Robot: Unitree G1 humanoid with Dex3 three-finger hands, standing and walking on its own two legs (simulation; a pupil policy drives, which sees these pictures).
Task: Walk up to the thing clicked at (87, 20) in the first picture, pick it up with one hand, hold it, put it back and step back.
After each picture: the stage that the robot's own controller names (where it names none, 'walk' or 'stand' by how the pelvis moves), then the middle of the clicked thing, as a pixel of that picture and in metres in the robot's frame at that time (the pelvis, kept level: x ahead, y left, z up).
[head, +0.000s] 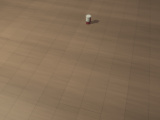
stand; (88, 19) +1.87 -0.04 -0.72
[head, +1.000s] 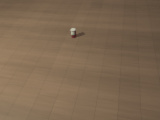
walk; (73, 33) +1.73 +0.26 -0.71
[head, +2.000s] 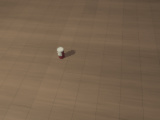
walk; (61, 53) +1.18 +0.35 -0.72
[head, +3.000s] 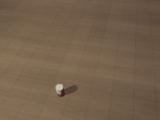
walk; (60, 90) +0.76 +0.28 -0.72
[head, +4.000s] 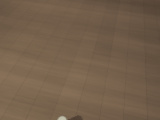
walk; out of the picture +0.47 +0.17 -0.69
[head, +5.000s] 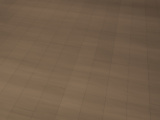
stand; out of the picture +0.38 +0.18 -0.71
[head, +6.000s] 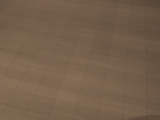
stand; out of the picture +0.37 +0.20 -0.70
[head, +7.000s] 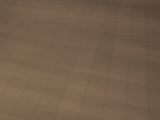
stand; out of the picture +0.36 +0.19 -0.72
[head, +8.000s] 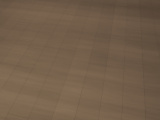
stand; out of the picture +0.34 +0.22 -0.73
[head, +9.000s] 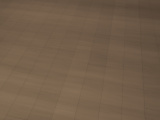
stand; out of the picture +0.32 +0.22 -0.73
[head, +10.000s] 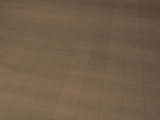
stand; out of the picture +0.32 +0.22 -0.73
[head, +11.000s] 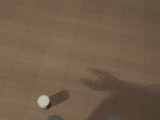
go down; (44, 102) +0.37 +0.21 -0.54
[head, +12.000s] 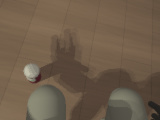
go down; (33, 74) +0.41 +0.24 -0.33
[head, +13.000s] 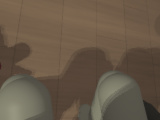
close in; out of the picture +0.39 +0.27 -0.24
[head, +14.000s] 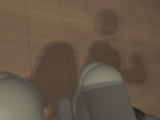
close; out of the picture +0.39 +0.28 -0.21
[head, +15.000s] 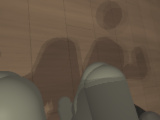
lift; out of the picture +0.37 +0.29 -0.22
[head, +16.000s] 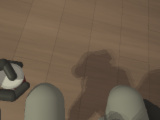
lift; (13, 81) +0.31 +0.25 -0.07
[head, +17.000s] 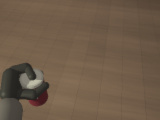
hold; (35, 88) +0.33 +0.17 +0.04
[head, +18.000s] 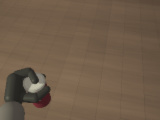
hold; (38, 91) +0.33 +0.17 +0.00
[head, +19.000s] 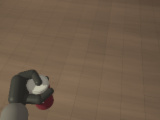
hold; (41, 93) +0.33 +0.16 -0.01
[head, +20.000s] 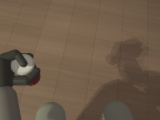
crouch; (27, 71) +0.39 +0.20 -0.08
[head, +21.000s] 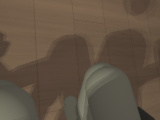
lower; out of the picture +0.39 +0.28 -0.22
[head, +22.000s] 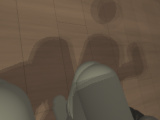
lower; out of the picture +0.40 +0.29 -0.22
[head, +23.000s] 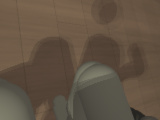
lower; out of the picture +0.40 +0.29 -0.22
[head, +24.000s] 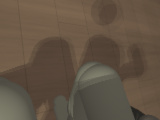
lower; out of the picture +0.39 +0.30 -0.22
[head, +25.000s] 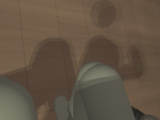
loosen; out of the picture +0.39 +0.30 -0.22
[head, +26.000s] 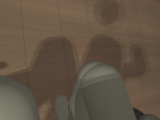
withdraw; out of the picture +0.38 +0.28 -0.22
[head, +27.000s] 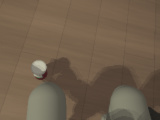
walk; (39, 70) +0.42 +0.22 -0.33
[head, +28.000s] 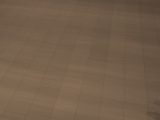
stand; out of the picture +0.34 +0.18 -0.66
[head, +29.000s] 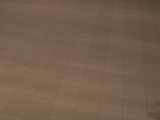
stand; out of the picture +0.35 +0.19 -0.67
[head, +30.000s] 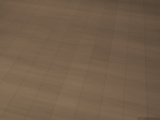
stand; out of the picture +0.35 +0.19 -0.69
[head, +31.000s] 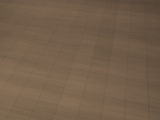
walk; out of the picture +0.36 +0.18 -0.72
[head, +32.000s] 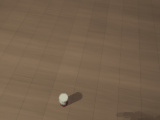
walk; (63, 100) +0.54 +0.13 -0.70
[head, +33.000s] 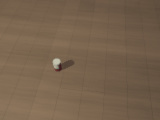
walk; (57, 65) +0.85 +0.27 -0.69
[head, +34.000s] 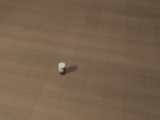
stand; (62, 68) +1.00 +0.22 -0.71
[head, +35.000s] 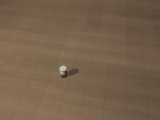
stand; (63, 71) +1.00 +0.22 -0.73
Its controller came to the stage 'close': yes
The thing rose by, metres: 0.70
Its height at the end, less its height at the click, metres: +0.00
